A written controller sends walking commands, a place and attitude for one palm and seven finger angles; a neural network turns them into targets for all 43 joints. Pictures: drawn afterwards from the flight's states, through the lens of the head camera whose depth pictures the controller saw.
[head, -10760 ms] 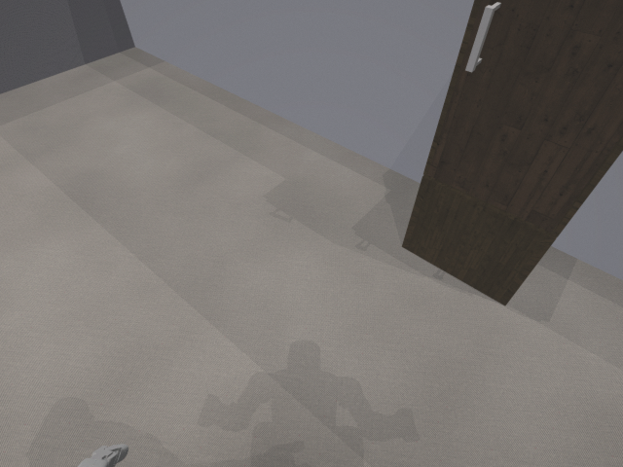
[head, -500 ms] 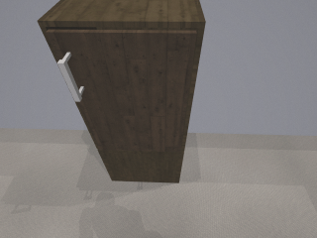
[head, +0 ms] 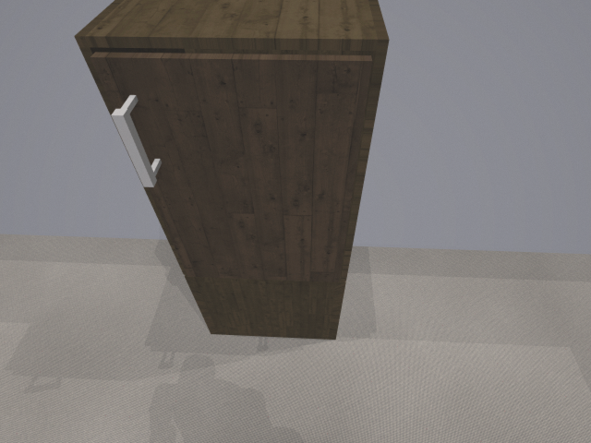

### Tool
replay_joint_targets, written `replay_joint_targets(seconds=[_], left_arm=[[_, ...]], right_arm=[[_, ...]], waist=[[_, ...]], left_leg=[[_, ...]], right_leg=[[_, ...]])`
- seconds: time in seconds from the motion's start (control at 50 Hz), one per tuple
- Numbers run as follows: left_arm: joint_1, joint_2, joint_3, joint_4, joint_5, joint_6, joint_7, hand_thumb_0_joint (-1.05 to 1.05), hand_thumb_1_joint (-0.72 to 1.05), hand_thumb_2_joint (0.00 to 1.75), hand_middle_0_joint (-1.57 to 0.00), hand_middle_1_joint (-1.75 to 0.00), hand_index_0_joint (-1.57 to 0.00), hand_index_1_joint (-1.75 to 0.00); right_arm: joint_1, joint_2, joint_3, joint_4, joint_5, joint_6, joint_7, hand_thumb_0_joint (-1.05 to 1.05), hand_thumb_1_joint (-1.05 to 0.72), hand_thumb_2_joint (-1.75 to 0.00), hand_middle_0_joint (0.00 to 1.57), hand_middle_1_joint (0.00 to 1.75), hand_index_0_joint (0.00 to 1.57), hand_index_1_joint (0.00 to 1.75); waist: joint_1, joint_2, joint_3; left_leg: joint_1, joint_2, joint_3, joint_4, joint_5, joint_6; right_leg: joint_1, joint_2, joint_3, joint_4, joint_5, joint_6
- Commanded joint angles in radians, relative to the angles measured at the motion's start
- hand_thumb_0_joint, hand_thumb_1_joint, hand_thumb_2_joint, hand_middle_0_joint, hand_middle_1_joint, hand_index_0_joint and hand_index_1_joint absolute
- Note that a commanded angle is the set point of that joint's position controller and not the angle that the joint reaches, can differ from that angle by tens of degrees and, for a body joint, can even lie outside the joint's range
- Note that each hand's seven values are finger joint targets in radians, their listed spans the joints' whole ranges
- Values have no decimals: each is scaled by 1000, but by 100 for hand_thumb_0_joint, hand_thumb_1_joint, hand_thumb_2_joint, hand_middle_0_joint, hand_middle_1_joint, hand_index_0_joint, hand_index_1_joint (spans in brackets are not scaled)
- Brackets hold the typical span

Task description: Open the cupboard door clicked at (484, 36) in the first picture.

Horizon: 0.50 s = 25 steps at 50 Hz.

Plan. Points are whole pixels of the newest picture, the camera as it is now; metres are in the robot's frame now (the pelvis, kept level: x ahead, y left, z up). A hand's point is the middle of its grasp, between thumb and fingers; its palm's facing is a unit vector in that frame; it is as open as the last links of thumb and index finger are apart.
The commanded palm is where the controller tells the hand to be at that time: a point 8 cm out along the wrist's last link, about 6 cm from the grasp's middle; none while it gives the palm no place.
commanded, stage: look again from close up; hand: left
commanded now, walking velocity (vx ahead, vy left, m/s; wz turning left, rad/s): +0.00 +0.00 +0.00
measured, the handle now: (140, 143) +0.53 +0.30 +0.12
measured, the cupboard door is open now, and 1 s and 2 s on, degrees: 0 0 0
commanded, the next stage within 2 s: shuffle to correct the standing spot in 0.88 s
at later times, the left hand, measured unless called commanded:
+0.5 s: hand out of the picture -0.04 +0.15 -0.17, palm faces +0.08 -0.98 -0.18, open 7.4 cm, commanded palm none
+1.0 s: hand out of the picture -0.05 +0.15 -0.17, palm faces +0.08 -0.98 -0.18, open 7.4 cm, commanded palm none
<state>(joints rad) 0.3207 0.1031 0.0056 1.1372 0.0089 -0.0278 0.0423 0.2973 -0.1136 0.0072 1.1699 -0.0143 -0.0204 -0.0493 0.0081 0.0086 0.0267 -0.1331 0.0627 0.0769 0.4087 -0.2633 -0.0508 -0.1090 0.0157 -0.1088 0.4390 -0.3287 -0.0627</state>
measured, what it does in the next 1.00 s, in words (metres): stands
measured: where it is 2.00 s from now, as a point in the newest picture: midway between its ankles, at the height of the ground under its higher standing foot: outside the picture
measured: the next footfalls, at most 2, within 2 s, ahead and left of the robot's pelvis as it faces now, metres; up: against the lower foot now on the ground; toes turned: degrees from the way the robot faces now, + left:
right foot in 1.82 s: +0.01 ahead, -0.03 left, +0.00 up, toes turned -1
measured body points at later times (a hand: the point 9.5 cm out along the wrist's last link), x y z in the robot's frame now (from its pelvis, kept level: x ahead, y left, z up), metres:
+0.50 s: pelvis -0.01 -0.01 +0.00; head +0.00 -0.01 +0.45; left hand -0.04 +0.20 -0.16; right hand -0.03 -0.21 -0.17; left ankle -0.03 +0.15 -0.74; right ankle -0.06 -0.07 -0.74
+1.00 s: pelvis -0.02 -0.01 +0.00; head -0.01 -0.01 +0.45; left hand -0.05 +0.20 -0.16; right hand -0.04 -0.20 -0.17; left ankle -0.03 +0.15 -0.74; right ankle -0.06 -0.07 -0.74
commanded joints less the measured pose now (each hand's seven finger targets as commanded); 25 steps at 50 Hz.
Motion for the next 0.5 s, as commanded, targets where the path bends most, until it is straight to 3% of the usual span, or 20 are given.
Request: replay_joint_targets(seconds=[0.0,0.16,0.36,0.48], left_arm=[[95,102,17,-9,4,-9,3,0,90,90,-20,-30,-20,-30],[96,97,15,-8,4,-7,2,0,90,90,-20,-30,-20,-30],[100,104,18,-11,4,-10,3,0,90,90,-20,-30,-20,-30],[105,96,15,-9,3,-9,2,0,90,90,-20,-30,-20,-30]], right_arm=[[83,-60,-13,-20,1,-6,-1,0,-90,-90,20,30,20,30],[77,-57,-12,-18,0,-3,0,0,-90,-90,20,30,20,30],[81,-55,-13,-19,1,-4,0,0,-90,-90,20,30,20,30],[79,-52,-14,-18,0,-2,0,0,-90,-90,20,30,20,30]], waist=[[0,-33,33],[3,-23,69],[3,-32,38],[4,-10,57]], left_leg=[[2,51,-39,-23,234,57],[-8,50,-44,-35,198,57],[-10,47,-39,-26,202,52],[-6,49,-44,-35,191,52]], right_leg=[[-28,-141,111,-73,466,16],[-59,-136,113,-101,364,17],[-29,-142,114,-100,428,26],[-54,-138,116,-113,365,19]])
